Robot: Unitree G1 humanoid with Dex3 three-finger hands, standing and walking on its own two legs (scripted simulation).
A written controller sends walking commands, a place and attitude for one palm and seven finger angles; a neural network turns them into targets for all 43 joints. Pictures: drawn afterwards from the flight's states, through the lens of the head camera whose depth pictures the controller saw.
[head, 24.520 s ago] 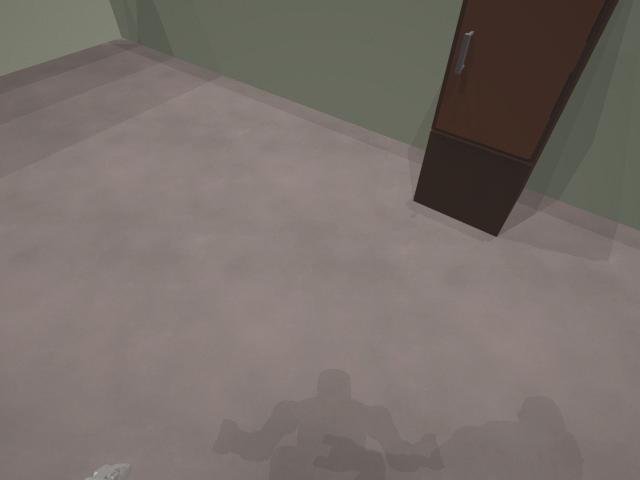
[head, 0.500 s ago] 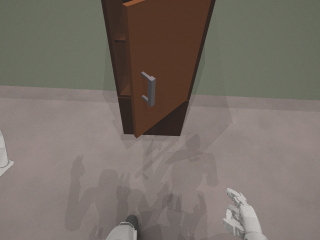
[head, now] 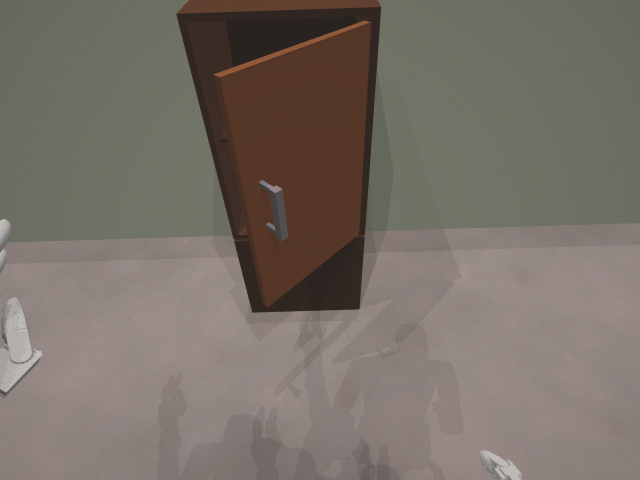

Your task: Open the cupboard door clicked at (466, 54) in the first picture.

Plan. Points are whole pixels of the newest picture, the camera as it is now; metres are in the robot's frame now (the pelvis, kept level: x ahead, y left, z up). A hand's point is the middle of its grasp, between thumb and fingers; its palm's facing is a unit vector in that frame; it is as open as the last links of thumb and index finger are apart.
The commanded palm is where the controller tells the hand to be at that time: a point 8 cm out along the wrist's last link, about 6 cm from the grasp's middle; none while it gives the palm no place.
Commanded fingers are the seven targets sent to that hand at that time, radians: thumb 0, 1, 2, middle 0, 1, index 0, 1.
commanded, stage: stop stepping back and stand still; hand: left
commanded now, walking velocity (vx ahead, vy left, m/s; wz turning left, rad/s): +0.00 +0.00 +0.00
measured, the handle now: (273, 210) +0.63 +0.13 -0.03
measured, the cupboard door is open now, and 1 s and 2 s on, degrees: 46 46 46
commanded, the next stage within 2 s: let the arm hang, fingers relaxed in 1.08 s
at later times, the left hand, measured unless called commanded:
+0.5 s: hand out of the picture +0.16 +0.29 +0.18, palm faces +0.47 -0.74 -0.47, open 7.4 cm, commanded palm +0.11 +0.32 +0.18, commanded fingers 0.00 0.90 0.90 -0.20 -0.30 -0.20 -0.30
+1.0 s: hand out of the picture +0.17 +0.33 +0.16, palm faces +0.43 -0.76 -0.48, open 7.4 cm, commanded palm +0.11 +0.36 +0.18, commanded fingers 0.00 0.90 0.90 -0.20 -0.30 -0.20 -0.30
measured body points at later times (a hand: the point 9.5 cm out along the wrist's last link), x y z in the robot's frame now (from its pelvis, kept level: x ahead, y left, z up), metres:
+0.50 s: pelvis -0.02 +0.02 +0.01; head -0.03 +0.01 +0.46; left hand +0.13 +0.32 +0.21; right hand +0.17 -0.21 -0.06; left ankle -0.05 +0.14 -0.73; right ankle +0.02 -0.05 -0.73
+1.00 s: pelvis -0.02 +0.06 +0.01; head -0.01 +0.06 +0.46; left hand +0.14 +0.37 +0.19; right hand +0.13 -0.17 -0.08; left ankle -0.05 +0.14 -0.73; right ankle +0.02 -0.05 -0.73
